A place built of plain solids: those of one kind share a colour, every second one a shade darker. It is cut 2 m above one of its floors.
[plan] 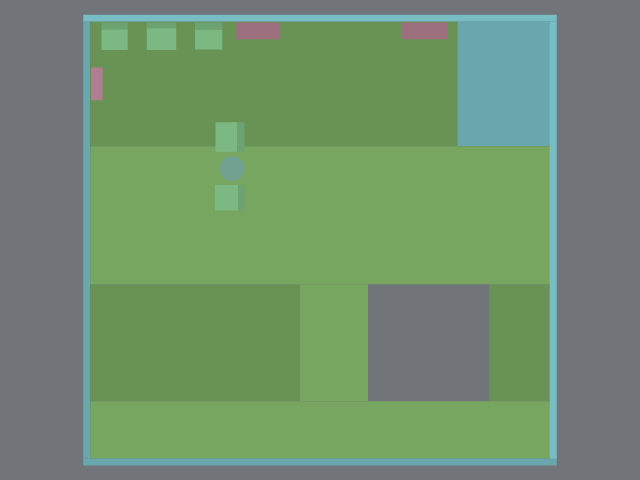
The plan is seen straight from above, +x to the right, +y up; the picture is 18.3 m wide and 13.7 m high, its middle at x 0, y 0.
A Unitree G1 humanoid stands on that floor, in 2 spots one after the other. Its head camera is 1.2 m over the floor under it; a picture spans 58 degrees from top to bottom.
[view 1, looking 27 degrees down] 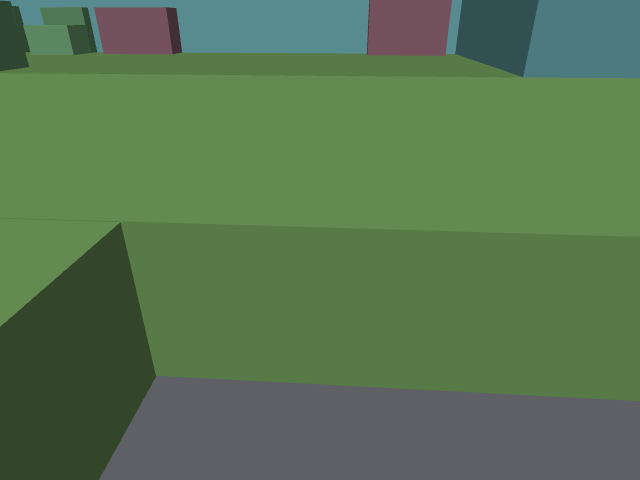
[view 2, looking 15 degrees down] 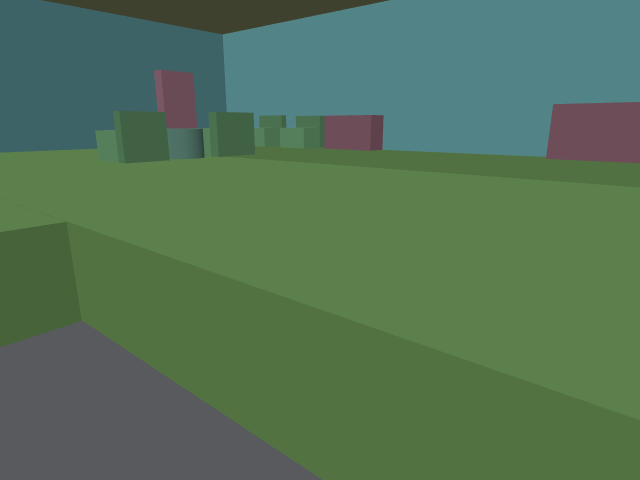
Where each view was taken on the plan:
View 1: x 2.07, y -2.44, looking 94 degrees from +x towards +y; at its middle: floor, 1.33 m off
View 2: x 4.13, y -2.22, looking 130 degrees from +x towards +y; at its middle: floor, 2.16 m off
